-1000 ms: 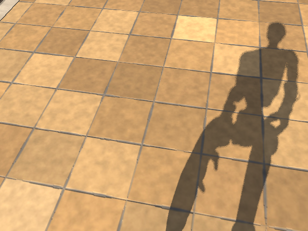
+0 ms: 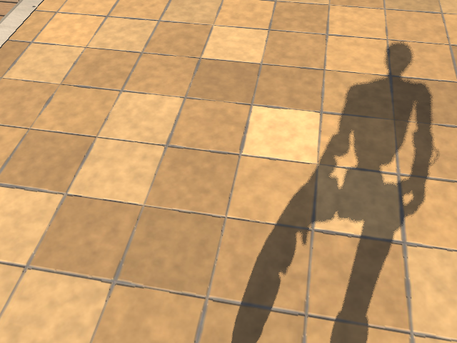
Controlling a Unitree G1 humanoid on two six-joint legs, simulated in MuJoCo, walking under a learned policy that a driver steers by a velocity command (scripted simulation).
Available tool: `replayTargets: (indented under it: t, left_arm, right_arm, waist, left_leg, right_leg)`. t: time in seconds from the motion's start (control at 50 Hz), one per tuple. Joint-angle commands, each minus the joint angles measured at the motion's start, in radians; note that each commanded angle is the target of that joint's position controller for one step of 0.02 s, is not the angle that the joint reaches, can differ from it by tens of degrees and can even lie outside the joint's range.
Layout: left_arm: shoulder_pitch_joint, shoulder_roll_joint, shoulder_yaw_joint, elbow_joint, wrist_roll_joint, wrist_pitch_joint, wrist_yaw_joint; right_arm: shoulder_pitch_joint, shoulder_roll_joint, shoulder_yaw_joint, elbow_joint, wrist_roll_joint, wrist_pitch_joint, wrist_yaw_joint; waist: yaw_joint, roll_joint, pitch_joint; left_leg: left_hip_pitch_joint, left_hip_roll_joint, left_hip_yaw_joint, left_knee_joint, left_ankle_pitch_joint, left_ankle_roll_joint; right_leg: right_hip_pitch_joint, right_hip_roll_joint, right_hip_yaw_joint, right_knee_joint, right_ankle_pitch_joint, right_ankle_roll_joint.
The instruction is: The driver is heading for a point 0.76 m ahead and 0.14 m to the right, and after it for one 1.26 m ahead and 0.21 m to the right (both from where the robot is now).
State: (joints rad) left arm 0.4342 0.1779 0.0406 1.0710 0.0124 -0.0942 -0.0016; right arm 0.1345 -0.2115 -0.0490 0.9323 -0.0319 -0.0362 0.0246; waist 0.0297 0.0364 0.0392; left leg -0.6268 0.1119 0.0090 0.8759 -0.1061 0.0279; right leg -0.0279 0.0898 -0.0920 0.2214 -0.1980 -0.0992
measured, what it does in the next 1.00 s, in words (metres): walks ahead, turning right: left foot, then right foot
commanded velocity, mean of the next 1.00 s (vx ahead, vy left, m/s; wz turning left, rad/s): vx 0.26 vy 0.00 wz -0.25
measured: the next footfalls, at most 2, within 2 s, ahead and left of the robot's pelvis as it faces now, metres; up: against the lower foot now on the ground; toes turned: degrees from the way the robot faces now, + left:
left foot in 0.18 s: +0.25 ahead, +0.10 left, +0.00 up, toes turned +3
right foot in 0.68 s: +0.15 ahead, -0.07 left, +0.00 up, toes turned -10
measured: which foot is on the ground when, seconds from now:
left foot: up 0.00-0.16, down 0.18-0.66, up 0.68-1.00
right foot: down 0.00-0.20, up 0.22-0.66, down 0.68-1.00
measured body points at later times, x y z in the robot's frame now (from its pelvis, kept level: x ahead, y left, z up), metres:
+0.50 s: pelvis +0.14 +0.04 -0.01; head +0.16 +0.04 +0.44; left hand +0.18 +0.27 -0.17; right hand +0.17 -0.21 -0.15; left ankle +0.21 +0.10 -0.75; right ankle +0.13 -0.09 -0.71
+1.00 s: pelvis +0.24 -0.01 +0.00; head +0.27 -0.04 +0.44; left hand +0.25 +0.25 -0.13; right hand +0.35 -0.29 -0.12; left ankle +0.39 +0.08 -0.70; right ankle +0.12 -0.07 -0.75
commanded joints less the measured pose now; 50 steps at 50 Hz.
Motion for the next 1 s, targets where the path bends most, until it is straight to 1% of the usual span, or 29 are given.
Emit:
replayTargets:
  t: [0.02, 0.1, 0.14, 0.16, 0.18, 0.2, 0.22, 0.24, 0.26, 0.28, 0.3, 0.36, 0.4, 0.44, 0.48, 0.54, 0.6, 0.64, 0.66, 0.68, 0.7, 0.72, 0.74, 0.76, 0.78, 0.82, 0.88, 0.92, 1.0]
  left_arm:
    - [0.026, 0.105, 0.008, -0.035, 0.000, -0.014, 0.005]
    - [0.058, 0.104, 0.000, -0.010, 0.009, -0.004, 0.017]
    - [0.026, 0.115, 0.004, -0.012, 0.011, 0.000, 0.026]
    - [0.004, 0.122, 0.006, -0.011, 0.003, 0.003, 0.029]
    - [0.019, 0.117, 0.004, -0.017, -0.008, 0.002, 0.030]
    - [0.122, 0.047, -0.012, -0.026, -0.037, 0.005, 0.035]
    - [0.213, 0.040, -0.007, 0.013, -0.061, 0.026, 0.036]
    - [0.152, 0.079, 0.006, 0.014, -0.025, 0.045, 0.037]
    - [0.059, 0.064, 0.006, -0.006, 0.006, 0.053, 0.032]
    - [0.012, 0.046, 0.006, -0.011, 0.019, 0.061, 0.027]
    - [0.000, 0.037, 0.005, -0.015, 0.026, 0.074, 0.023]
    - [0.053, -0.001, -0.006, 0.025, 0.017, 0.109, 0.028]
    - [-0.011, 0.019, -0.004, 0.004, 0.013, 0.122, 0.037]
    - [-0.066, 0.055, 0.003, -0.028, 0.023, 0.123, 0.031]
    - [-0.125, 0.076, 0.010, -0.066, 0.030, 0.117, 0.011]
    - [-0.134, 0.047, 0.008, -0.087, 0.025, 0.104, -0.009]
    - [-0.064, 0.041, 0.014, -0.075, 0.012, 0.096, -0.014]
    - [0.032, 0.022, 0.013, -0.044, 0.009, 0.093, -0.013]
    - [0.100, 0.026, 0.016, -0.014, 0.011, 0.088, -0.010]
    - [0.148, 0.068, 0.025, -0.005, 0.020, 0.078, -0.001]
    - [0.116, 0.171, 0.042, -0.047, 0.015, 0.071, 0.008]
    - [0.047, 0.191, 0.050, -0.059, 0.012, 0.075, 0.025]
    - [-0.014, 0.179, 0.048, -0.079, 0.007, 0.068, 0.027]
    - [-0.040, 0.178, 0.050, -0.090, 0.002, 0.057, 0.021]
    - [-0.044, 0.168, 0.050, -0.096, -0.001, 0.047, 0.016]
    - [0.009, 0.132, 0.043, -0.084, -0.004, 0.027, 0.012]
    - [0.074, 0.143, 0.049, -0.074, -0.001, 0.024, 0.016]
    - [0.101, 0.143, 0.051, -0.079, 0.003, 0.036, 0.020]
    - [0.109, 0.147, 0.052, -0.093, 0.010, 0.058, 0.032]
  right_arm:
    - [-0.060, -0.003, 0.012, -0.057, 0.010, -0.010, -0.003]
    - [-0.058, -0.017, 0.016, -0.046, 0.013, -0.022, -0.022]
    - [0.043, -0.050, 0.004, -0.008, 0.007, -0.035, -0.033]
    - [0.143, -0.061, -0.004, 0.030, 0.001, -0.049, -0.039]
    - [0.237, -0.103, -0.014, 0.060, -0.013, -0.067, -0.044]
    - [0.334, -0.176, -0.029, 0.072, -0.029, -0.071, -0.044]
    - [0.320, -0.144, -0.021, 0.068, 0.019, -0.055, -0.035]
    - [0.230, -0.114, -0.013, 0.042, 0.041, -0.044, -0.031]
    - [0.139, -0.068, 0.002, 0.029, 0.036, -0.036, -0.035]
    - [0.094, -0.028, 0.017, 0.028, 0.029, -0.032, -0.044]
    - [0.070, -0.015, 0.024, 0.031, 0.025, -0.028, -0.054]
    - [0.087, -0.036, 0.026, 0.048, 0.010, -0.031, -0.056]
    - [0.084, -0.078, 0.015, 0.039, 0.009, -0.029, -0.059]
    - [0.115, -0.140, -0.013, 0.036, 0.014, -0.012, -0.057]
    - [0.124, -0.151, -0.027, 0.026, 0.017, 0.006, -0.059]
    - [0.118, -0.150, -0.039, 0.014, 0.020, 0.010, -0.064]
    - [0.087, -0.169, -0.052, -0.002, 0.024, 0.009, -0.061]
    - [0.040, -0.171, -0.058, -0.016, 0.029, 0.017, -0.055]
    - [0.010, -0.148, -0.055, -0.025, 0.023, 0.023, -0.052]
    - [0.001, -0.089, -0.041, -0.039, 0.015, 0.028, -0.044]
    - [-0.037, -0.024, -0.020, -0.091, 0.013, 0.027, -0.039]
    - [-0.104, -0.072, -0.025, -0.124, -0.006, 0.015, -0.028]
    - [-0.089, -0.112, -0.033, -0.122, 0.005, 0.001, -0.012]
    - [-0.070, -0.131, -0.038, -0.110, 0.006, -0.009, -0.004]
    - [-0.059, -0.137, -0.040, -0.097, -0.003, -0.013, -0.002]
    - [-0.059, -0.111, -0.036, -0.100, -0.009, -0.012, -0.001]
    - [-0.097, -0.080, -0.024, -0.130, 0.004, -0.005, -0.017]
    - [-0.147, -0.069, -0.015, -0.157, 0.012, -0.001, -0.023]
    - [-0.193, -0.068, 0.000, -0.184, 0.019, -0.005, -0.024]
  waist:
    - [-0.012, -0.093, 0.056]
    - [-0.003, -0.141, 0.017]
    - [-0.047, -0.148, -0.015]
    - [-0.097, -0.115, -0.047]
    - [-0.120, -0.060, -0.111]
    - [-0.099, 0.095, -0.267]
    - [-0.077, 0.147, -0.416]
    - [-0.057, 0.049, -0.324]
    - [-0.043, 0.031, -0.186]
    - [-0.019, 0.012, -0.093]
    - [0.006, 0.029, -0.057]
    - [0.032, 0.037, -0.089]
    - [0.017, 0.053, -0.087]
    - [-0.007, 0.094, -0.089]
    - [-0.018, 0.094, -0.052]
    - [-0.009, 0.039, -0.025]
    - [0.013, 0.039, -0.036]
    - [0.056, 0.014, -0.009]
    - [0.078, -0.036, 0.025]
    - [0.088, -0.223, 0.029]
    - [0.059, -0.303, 0.086]
    - [0.035, -0.195, 0.161]
    - [-0.006, -0.163, 0.154]
    - [-0.021, -0.140, 0.124]
    - [-0.021, -0.120, 0.092]
    - [-0.011, -0.101, 0.043]
    - [-0.001, -0.128, 0.015]
    - [0.019, -0.154, 0.006]
    - [0.047, -0.185, -0.006]
  left_leg:
    - [0.068, -0.051, 0.077, -0.164, 0.088, -0.007]
    - [0.160, -0.104, 0.084, -0.269, 0.086, 0.026]
    - [0.262, -0.133, 0.069, -0.336, 0.040, 0.056]
    - [0.364, -0.143, 0.070, -0.444, 0.120, 0.071]
    - [0.544, -0.056, 0.008, -0.468, 0.444, 0.088]
    - [0.826, 0.223, -0.222, -0.348, 1.006, 0.205]
    - [0.882, 0.337, -0.396, -0.374, 1.145, 0.345]
    - [0.739, 0.292, -0.335, -0.443, 0.927, 0.337]
    - [0.601, 0.244, -0.282, -0.507, 0.707, 0.303]
    - [0.473, 0.194, -0.218, -0.565, 0.582, 0.258]
    - [0.383, 0.149, -0.162, -0.600, 0.499, 0.223]
    - [0.323, 0.101, -0.088, -0.619, 0.378, 0.185]
    - [0.327, 0.109, -0.089, -0.634, 0.200, 0.181]
    - [0.330, 0.129, -0.139, -0.710, -0.229, 0.189]
    - [0.325, 0.170, -0.197, -0.778, -0.490, 0.193]
    - [0.316, 0.191, -0.172, -0.804, -0.525, 0.183]
    - [0.285, 0.182, -0.098, -0.792, -0.535, 0.158]
    - [0.227, 0.150, -0.021, -0.715, -0.572, 0.122]
    - [0.160, 0.101, 0.046, -0.580, -0.581, 0.089]
    - [0.041, 0.004, 0.160, -0.272, -0.555, 0.044]
    - [-0.176, -0.139, 0.148, -0.074, -0.429, -0.009]
    - [-0.201, -0.094, 0.023, -0.014, -0.289, -0.015]
    - [-0.170, -0.076, -0.003, -0.014, -0.197, -0.026]
    - [-0.150, -0.072, -0.006, -0.027, -0.146, -0.036]
    - [-0.131, -0.074, 0.003, -0.020, -0.105, -0.042]
    - [-0.117, -0.081, 0.009, -0.002, -0.055, -0.048]
    - [-0.104, -0.100, 0.028, -0.001, -0.066, -0.066]
    - [-0.076, -0.115, 0.036, -0.038, -0.074, -0.069]
    - [0.016, -0.138, 0.051, -0.189, -0.050, -0.035]
  right_leg:
    - [-0.076, -0.232, 0.085, -0.044, 0.643, -0.067]
    - [0.021, -0.247, 0.072, 0.068, 0.796, -0.051]
    - [0.056, -0.260, 0.094, 0.182, 0.858, -0.039]
    - [0.058, -0.239, 0.085, 0.306, 0.816, -0.020]
    - [-0.033, -0.199, 0.068, 0.457, 0.615, 0.008]
    - [-0.237, -0.105, 0.017, 0.752, 0.026, 0.041]
    - [-0.307, -0.013, 0.087, 0.938, -0.451, 0.057]
    - [-0.333, -0.053, 0.146, 0.962, -0.424, 0.063]
    - [-0.365, -0.074, 0.143, 0.943, -0.383, 0.068]
    - [-0.344, -0.105, 0.148, 0.871, -0.332, 0.076]
    - [-0.292, -0.121, 0.145, 0.793, -0.293, 0.085]
    - [-0.181, -0.101, 0.105, 0.654, -0.253, 0.099]
    - [-0.198, -0.101, 0.093, 0.585, -0.231, 0.094]
    - [-0.252, -0.101, 0.062, 0.611, -0.229, 0.076]
    - [-0.324, -0.116, 0.055, 0.633, -0.245, 0.059]
    - [-0.320, -0.125, 0.042, 0.579, -0.253, 0.035]
    - [-0.201, -0.096, 0.002, 0.449, -0.256, -0.004]
    - [-0.082, -0.071, -0.030, 0.259, -0.185, -0.038]
    - [-0.015, -0.067, 0.007, 0.149, -0.208, -0.061]
    - [0.038, -0.226, 0.272, -0.014, -0.409, -0.099]
    - [0.019, -0.443, 0.705, -0.154, -0.664, -0.172]
    - [-0.092, -0.443, 0.724, -0.207, -0.677, -0.192]
    - [-0.113, -0.397, 0.652, -0.199, -0.556, -0.169]
    - [-0.073, -0.349, 0.570, -0.184, -0.408, -0.144]
    - [-0.032, -0.309, 0.504, -0.162, -0.274, -0.126]
    - [0.026, -0.274, 0.432, -0.107, -0.026, -0.115]
    - [0.046, -0.251, 0.363, 0.022, 0.465, -0.116]
    - [0.038, -0.235, 0.344, 0.087, 0.625, -0.107]
    - [0.056, -0.219, 0.328, 0.170, 0.756, -0.076]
